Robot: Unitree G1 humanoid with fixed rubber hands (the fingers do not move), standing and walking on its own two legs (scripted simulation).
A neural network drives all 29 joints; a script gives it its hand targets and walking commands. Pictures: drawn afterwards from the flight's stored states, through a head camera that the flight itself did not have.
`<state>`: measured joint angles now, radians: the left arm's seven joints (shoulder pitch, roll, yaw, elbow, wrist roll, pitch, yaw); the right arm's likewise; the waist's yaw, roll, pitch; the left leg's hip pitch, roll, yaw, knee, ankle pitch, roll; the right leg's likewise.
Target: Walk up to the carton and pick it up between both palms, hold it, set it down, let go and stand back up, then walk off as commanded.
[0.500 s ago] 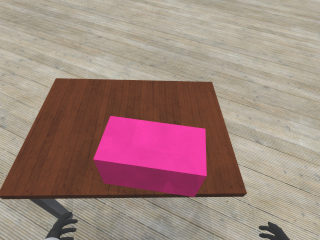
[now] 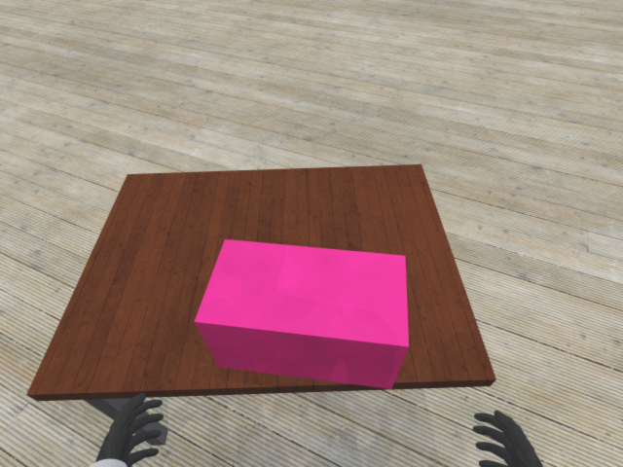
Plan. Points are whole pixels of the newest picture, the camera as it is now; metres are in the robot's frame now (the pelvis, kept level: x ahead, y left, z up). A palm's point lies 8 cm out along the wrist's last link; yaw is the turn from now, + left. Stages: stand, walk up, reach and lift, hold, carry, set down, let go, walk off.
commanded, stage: reach and lift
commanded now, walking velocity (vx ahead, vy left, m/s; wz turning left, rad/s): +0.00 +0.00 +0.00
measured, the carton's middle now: (307, 313) +0.40 +0.04 -0.13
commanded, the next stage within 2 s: none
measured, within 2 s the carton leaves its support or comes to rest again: neither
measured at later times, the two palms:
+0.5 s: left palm (126, 434) +0.18 +0.26 -0.06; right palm (520, 452) +0.18 -0.24 -0.07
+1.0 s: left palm (142, 405) +0.22 +0.25 -0.05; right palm (511, 417) +0.22 -0.24 -0.06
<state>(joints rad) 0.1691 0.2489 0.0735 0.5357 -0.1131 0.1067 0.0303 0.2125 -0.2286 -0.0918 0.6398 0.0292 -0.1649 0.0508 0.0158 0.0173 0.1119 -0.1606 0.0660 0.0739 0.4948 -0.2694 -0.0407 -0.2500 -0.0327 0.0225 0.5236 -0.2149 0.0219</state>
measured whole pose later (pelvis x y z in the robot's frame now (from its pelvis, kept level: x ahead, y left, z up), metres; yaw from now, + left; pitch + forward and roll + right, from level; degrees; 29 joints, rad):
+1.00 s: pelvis +0.00 +0.01 -0.02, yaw -1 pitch -1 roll +1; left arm -0.03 0.24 -0.09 0.87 -0.28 -0.50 0.07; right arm -0.04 -0.30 0.05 0.91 0.35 -0.53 0.10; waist 0.02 0.01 0.04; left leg -0.31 0.07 0.08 0.68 -0.36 -0.03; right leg -0.39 -0.03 0.04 0.68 -0.28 0.03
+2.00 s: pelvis +0.01 +0.00 -0.01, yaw +2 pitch +11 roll -1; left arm -0.58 0.37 -0.03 0.96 -0.35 -0.12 -0.02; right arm -0.53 -0.45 0.11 0.96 0.47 -0.18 0.05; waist 0.00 0.02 -0.11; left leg -0.51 0.08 0.02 0.62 -0.30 -0.04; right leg -0.54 -0.02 -0.02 0.56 -0.21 0.02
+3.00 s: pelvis -0.02 -0.02 -0.09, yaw +3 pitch +31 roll +1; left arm -0.75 0.36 -0.14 1.33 -0.41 -0.50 -0.03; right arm -0.70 -0.36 0.20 1.20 0.47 -0.45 0.03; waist -0.01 -0.02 -0.27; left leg -1.20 0.08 -0.02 1.09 -0.43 -0.07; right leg -1.26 -0.03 -0.02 1.08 -0.36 0.00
